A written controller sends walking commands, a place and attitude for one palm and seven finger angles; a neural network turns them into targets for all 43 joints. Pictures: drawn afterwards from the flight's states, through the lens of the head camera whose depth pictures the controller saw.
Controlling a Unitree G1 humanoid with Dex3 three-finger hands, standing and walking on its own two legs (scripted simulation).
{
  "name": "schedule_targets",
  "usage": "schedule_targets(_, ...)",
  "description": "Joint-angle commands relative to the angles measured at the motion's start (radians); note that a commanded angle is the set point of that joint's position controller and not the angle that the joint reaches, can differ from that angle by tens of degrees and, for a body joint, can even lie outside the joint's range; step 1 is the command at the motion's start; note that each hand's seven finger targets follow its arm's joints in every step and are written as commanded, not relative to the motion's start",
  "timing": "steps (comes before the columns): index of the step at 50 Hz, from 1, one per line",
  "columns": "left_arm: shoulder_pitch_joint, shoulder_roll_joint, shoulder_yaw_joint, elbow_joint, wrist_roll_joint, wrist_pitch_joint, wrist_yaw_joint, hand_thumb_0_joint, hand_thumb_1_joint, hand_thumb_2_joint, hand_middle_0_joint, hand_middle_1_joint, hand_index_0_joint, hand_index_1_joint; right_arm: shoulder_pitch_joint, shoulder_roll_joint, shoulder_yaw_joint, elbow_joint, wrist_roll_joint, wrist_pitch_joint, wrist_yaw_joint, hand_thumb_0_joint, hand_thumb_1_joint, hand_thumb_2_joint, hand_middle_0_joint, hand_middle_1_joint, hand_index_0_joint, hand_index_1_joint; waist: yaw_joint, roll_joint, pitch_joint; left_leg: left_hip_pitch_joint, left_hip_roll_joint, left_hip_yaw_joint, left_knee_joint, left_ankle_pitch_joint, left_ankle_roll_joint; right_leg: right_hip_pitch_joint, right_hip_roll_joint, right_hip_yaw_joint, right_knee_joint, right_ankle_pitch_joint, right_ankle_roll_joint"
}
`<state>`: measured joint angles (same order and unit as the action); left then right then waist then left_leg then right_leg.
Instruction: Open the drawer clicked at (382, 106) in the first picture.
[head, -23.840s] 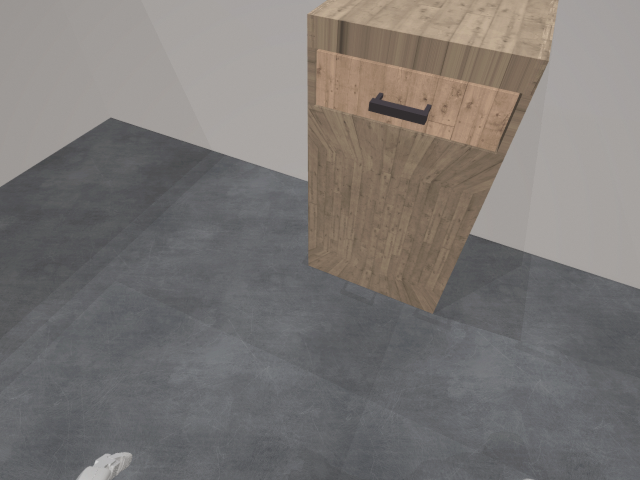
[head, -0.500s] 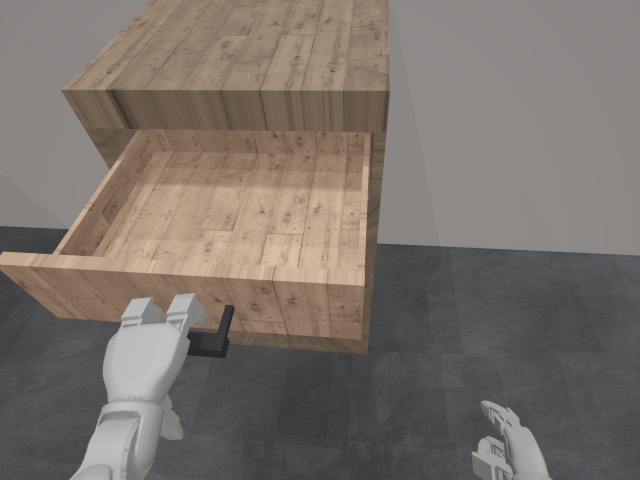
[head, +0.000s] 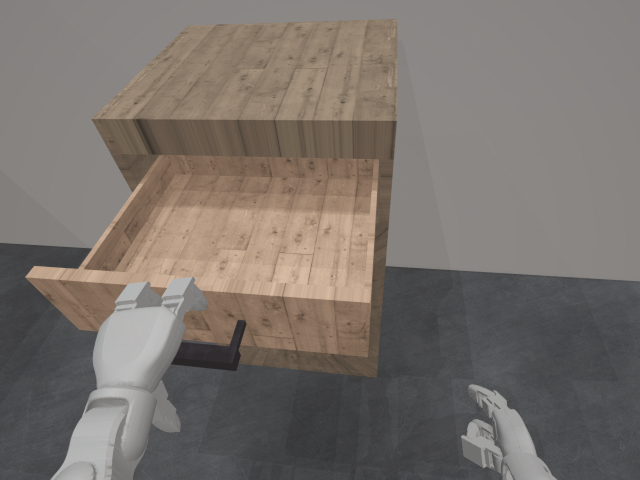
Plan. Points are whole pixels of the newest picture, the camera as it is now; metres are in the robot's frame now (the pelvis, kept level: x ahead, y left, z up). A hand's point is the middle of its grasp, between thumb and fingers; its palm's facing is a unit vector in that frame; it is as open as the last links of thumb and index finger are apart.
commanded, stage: lift the hand off the handle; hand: left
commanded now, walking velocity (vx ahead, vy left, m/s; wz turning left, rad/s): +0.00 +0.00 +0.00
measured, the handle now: (193, 339) +0.27 +0.23 +0.02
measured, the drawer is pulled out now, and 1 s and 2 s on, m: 0.28 0.28 0.28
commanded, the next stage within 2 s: draw the hand back to the body in 0.82 s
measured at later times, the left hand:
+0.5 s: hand (146, 319) +0.23 +0.23 +0.13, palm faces +0.13 -0.10 -0.99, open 13.8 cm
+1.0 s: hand (150, 306) +0.23 +0.21 +0.15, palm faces +0.09 -0.10 -0.99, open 13.8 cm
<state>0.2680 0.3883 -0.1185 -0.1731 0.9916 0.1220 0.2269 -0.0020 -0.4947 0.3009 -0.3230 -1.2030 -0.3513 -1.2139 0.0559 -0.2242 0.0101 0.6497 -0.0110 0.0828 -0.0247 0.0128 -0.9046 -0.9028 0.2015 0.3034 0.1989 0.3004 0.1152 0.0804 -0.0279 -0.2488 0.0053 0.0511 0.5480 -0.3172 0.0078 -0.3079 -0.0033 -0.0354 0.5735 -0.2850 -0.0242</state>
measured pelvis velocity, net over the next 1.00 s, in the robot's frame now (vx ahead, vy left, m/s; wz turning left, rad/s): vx -0.02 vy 0.00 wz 0.01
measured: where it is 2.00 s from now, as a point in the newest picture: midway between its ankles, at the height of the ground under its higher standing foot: outside the picture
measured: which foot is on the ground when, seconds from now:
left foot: down 0.00-1.00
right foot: down 0.00-1.00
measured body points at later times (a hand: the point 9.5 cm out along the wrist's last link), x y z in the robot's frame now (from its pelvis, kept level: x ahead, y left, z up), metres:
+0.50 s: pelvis +0.00 +0.00 +0.01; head -0.01 -0.05 +0.46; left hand +0.22 +0.23 +0.19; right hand +0.23 -0.19 -0.09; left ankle -0.02 +0.11 -0.73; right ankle +0.01 -0.10 -0.73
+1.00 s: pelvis -0.02 +0.00 +0.01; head -0.02 -0.05 +0.46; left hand +0.22 +0.22 +0.21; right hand +0.22 -0.19 -0.09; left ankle -0.02 +0.11 -0.73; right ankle +0.01 -0.10 -0.73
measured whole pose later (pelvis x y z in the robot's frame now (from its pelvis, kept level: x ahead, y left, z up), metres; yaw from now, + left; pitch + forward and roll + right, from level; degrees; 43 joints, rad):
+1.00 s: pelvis -0.02 +0.00 +0.01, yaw +0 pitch -3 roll +1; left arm 0.12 0.52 -0.05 -0.36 0.84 0.13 -0.08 0.00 -0.50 0.30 -0.32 -1.20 -0.32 -1.20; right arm 0.03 -0.26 0.05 0.64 0.02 0.11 0.01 0.01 -0.91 -0.90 0.20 0.30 0.20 0.30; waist 0.11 0.13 0.03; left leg -0.12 0.00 0.04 0.39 -0.22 0.01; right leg -0.18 0.00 -0.04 0.42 -0.19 -0.02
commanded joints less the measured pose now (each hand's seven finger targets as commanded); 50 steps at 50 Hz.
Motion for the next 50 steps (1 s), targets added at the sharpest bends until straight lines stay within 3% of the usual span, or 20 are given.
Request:
schedule_targets(1,-0.167,0.166,0.116,-0.226,-0.010,-0.001,-0.009,0.000,-0.500,0.300,-0.300,-1.200,-0.300,-1.200,-0.169,-0.091,-0.016,-0.160,0.002,-0.040,-0.010,0.000,-0.900,-0.900,0.200,0.300,0.200,0.300,-0.009,-0.053,-0.142,0.049,-0.030,-0.027,-0.094,0.244,0.015,0.131,0.014,0.051,-0.122,0.205,-0.006)
schedule_targets(8,-0.132,0.211,0.172,-0.362,-0.047,-0.035,-0.047,0.000,-0.500,0.300,-0.300,-1.200,-0.300,-1.200,-0.186,-0.101,-0.014,-0.179,0.007,-0.040,-0.004,0.000,-0.900,-0.900,0.200,0.300,0.200,0.300,0.004,-0.007,-0.184,0.105,-0.017,-0.040,-0.113,0.329,0.006,0.193,0.014,0.061,-0.143,0.295,-0.009)
schedule_targets(9,-0.122,0.180,0.144,-0.359,-0.039,-0.035,-0.051,0.000,-0.500,0.300,-0.300,-1.200,-0.300,-1.200,-0.170,-0.091,-0.006,-0.176,0.000,-0.043,0.001,0.000,-0.900,-0.900,0.200,0.300,0.200,0.300,0.007,-0.040,-0.186,0.100,-0.021,-0.033,-0.112,0.337,0.012,0.196,0.005,0.045,-0.139,0.295,-0.005)
schedule_targets(11,-0.127,0.220,0.185,-0.324,-0.040,-0.033,-0.056,0.000,-0.500,0.300,-0.300,-1.200,-0.300,-1.200,-0.175,-0.100,-0.010,-0.162,0.002,-0.032,0.000,0.000,-0.900,-0.900,0.200,0.300,0.200,0.300,0.007,-0.073,-0.140,0.085,-0.023,-0.033,-0.130,0.324,0.008,0.195,0.010,0.053,-0.155,0.293,-0.004)
schedule_targets(14,-0.152,0.198,0.161,-0.364,-0.041,-0.007,-0.075,0.000,-0.500,0.300,-0.300,-1.200,-0.300,-1.200,-0.191,-0.094,-0.001,-0.174,0.008,-0.028,0.011,0.000,-0.900,-0.900,0.200,0.300,0.200,0.300,0.011,-0.060,-0.166,0.100,-0.018,-0.033,-0.141,0.323,0.011,0.215,0.002,0.047,-0.158,0.276,-0.004)
schedule_targets(18,-0.218,0.271,0.216,-0.372,-0.080,0.023,-0.108,0.000,-0.500,0.300,-0.300,-1.200,-0.300,-1.200,-0.224,-0.107,-0.003,-0.178,0.026,-0.017,0.006,0.000,-0.900,-0.900,0.200,0.300,0.200,0.300,0.000,-0.036,-0.136,0.106,-0.011,-0.040,-0.165,0.288,0.009,0.225,0.009,0.057,-0.182,0.248,-0.002)
schedule_targets(21,-0.233,0.234,0.162,-0.383,-0.074,0.021,-0.140,0.000,-0.500,0.300,-0.300,-1.200,-0.300,-1.200,-0.211,-0.105,-0.001,-0.174,0.019,-0.014,0.008,0.000,-0.900,-0.900,0.200,0.300,0.200,0.300,0.004,-0.041,-0.148,0.126,-0.019,-0.035,-0.182,0.312,0.014,0.241,0.003,0.039,-0.191,0.248,0.001)
schedule_targets(23,-0.244,0.260,0.189,-0.426,-0.100,0.022,-0.154,0.000,-0.500,0.300,-0.300,-1.200,-0.300,-1.200,-0.236,-0.108,0.000,-0.190,0.032,-0.021,0.008,0.000,-0.900,-0.900,0.200,0.300,0.200,0.300,0.002,-0.014,-0.162,0.136,-0.008,-0.044,-0.182,0.309,0.011,0.249,0.010,0.046,-0.191,0.252,0.001)
schedule_targets(24,-0.259,0.217,0.136,-0.430,-0.093,0.017,-0.167,0.000,-0.500,0.300,-0.300,-1.200,-0.300,-1.200,-0.218,-0.098,0.011,-0.190,0.022,-0.027,0.013,0.000,-0.900,-0.900,0.200,0.300,0.200,0.300,0.004,-0.028,-0.169,0.135,-0.015,-0.040,-0.186,0.317,0.017,0.252,0.000,0.029,-0.189,0.240,0.002)
schedule_targets(27,-0.275,0.277,0.187,-0.404,-0.094,0.020,-0.179,0.000,-0.500,0.300,-0.300,-1.200,-0.300,-1.200,-0.217,-0.108,0.004,-0.174,0.024,-0.015,0.010,0.000,-0.900,-0.900,0.200,0.300,0.200,0.300,0.003,-0.047,-0.121,0.130,-0.013,-0.039,-0.202,0.298,0.014,0.244,0.005,0.033,-0.210,0.228,0.004)
schedule_targets(28,-0.296,0.338,0.255,-0.403,-0.104,0.024,-0.179,0.000,-0.500,0.300,-0.300,-1.200,-0.300,-1.200,-0.237,-0.114,0.008,-0.176,0.034,-0.020,0.012,0.000,-0.900,-0.900,0.200,0.300,0.200,0.300,0.006,-0.025,-0.128,0.117,-0.005,-0.047,-0.204,0.277,0.009,0.258,0.012,0.047,-0.208,0.214,0.001)
schedule_targets(29,-0.304,0.282,0.199,-0.411,-0.083,0.025,-0.187,0.000,-0.500,0.300,-0.300,-1.200,-0.300,-1.200,-0.228,-0.100,0.017,-0.183,0.022,-0.020,0.018,0.000,-0.900,-0.900,0.200,0.300,0.200,0.300,0.018,-0.041,-0.154,0.126,-0.014,-0.040,-0.204,0.303,0.013,0.270,0.001,0.034,-0.201,0.217,-0.001)
schedule_targets(33,-0.340,0.358,0.281,-0.411,-0.133,0.039,-0.199,0.000,-0.500,0.300,-0.300,-1.200,-0.300,-1.200,-0.252,-0.112,0.010,-0.182,0.042,-0.018,0.023,0.000,-0.900,-0.900,0.200,0.300,0.200,0.300,0.015,-0.006,-0.139,0.117,-0.007,-0.047,-0.214,0.286,0.007,0.281,0.010,0.051,-0.206,0.225,0.000)
schedule_targets(39,-0.376,0.255,0.162,-0.334,-0.141,0.061,-0.262,0.000,-0.500,0.300,-0.300,-1.200,-0.300,-1.200,-0.240,-0.105,0.019,-0.179,0.044,-0.024,0.032,0.000,-0.900,-0.900,0.200,0.300,0.200,0.300,-0.004,-0.059,-0.105,0.104,-0.014,-0.035,-0.226,0.249,0.009,0.250,0.003,0.029,-0.221,0.162,0.006)
schedule_targets(41,-0.359,0.270,0.170,-0.319,-0.141,0.061,-0.276,0.000,-0.500,0.300,-0.300,-1.200,-0.300,-1.200,-0.232,-0.116,0.012,-0.176,0.047,-0.013,0.028,0.000,-0.900,-0.900,0.200,0.300,0.200,0.300,-0.009,-0.083,-0.083,0.096,-0.013,-0.033,-0.234,0.232,0.012,0.242,0.003,0.026,-0.229,0.154,0.011)
schedule_targets(43,-0.380,0.339,0.240,-0.366,-0.146,0.052,-0.275,0.000,-0.500,0.300,-0.300,-1.200,-0.300,-1.200,-0.258,-0.119,0.014,-0.193,0.054,-0.019,0.028,0.000,-0.900,-0.900,0.200,0.300,0.200,0.300,-0.001,-0.054,-0.128,0.091,-0.007,-0.039,-0.225,0.212,0.012,0.269,0.009,0.043,-0.214,0.150,0.009)
schedule_targets(44,-0.402,0.299,0.193,-0.371,-0.122,0.041,-0.277,0.000,-0.500,0.300,-0.300,-1.200,-0.300,-1.200,-0.245,-0.110,0.023,-0.196,0.039,-0.025,0.031,0.000,-0.900,-0.900,0.200,0.300,0.200,0.300,0.007,-0.057,-0.159,0.095,-0.019,-0.035,-0.218,0.239,0.015,0.287,-0.003,0.036,-0.205,0.162,0.005)
schedule_targets(46,-0.385,0.332,0.233,-0.381,-0.124,0.013,-0.261,0.000,-0.500,0.300,-0.300,-1.200,-0.300,-1.200,-0.230,-0.113,0.014,-0.188,0.035,-0.023,0.026,0.000,-0.900,-0.900,0.200,0.300,0.200,0.300,0.010,-0.053,-0.169,0.104,-0.021,-0.034,-0.213,0.256,0.015,0.290,-0.003,0.039,-0.208,0.186,0.006)
schedule_targets(48,-0.364,0.397,0.314,-0.440,-0.146,-0.007,-0.235,0.000,-0.500,0.300,-0.300,-1.200,-0.300,-1.200,-0.235,-0.120,0.012,-0.199,0.040,-0.035,0.027,0.000,-0.900,-0.900,0.200,0.300,0.200,0.300,0.018,0.014,-0.203,0.114,-0.013,-0.044,-0.203,0.259,0.009,0.305,0.004,0.056,-0.201,0.208,0.003)
schedule_targets(50,-0.308,0.353,0.293,-0.405,-0.149,-0.021,-0.223,0.000,-0.500,0.300,-0.300,-1.200,-0.300,-1.200,-0.213,-0.107,0.006,-0.181,0.033,-0.035,0.028,0.000,-0.900,-0.900,0.200,0.300,0.200,0.300,0.013,-0.025,-0.155,0.115,-0.019,-0.036,-0.203,0.280,0.009,0.275,0.001,0.047,-0.210,0.211,0.001)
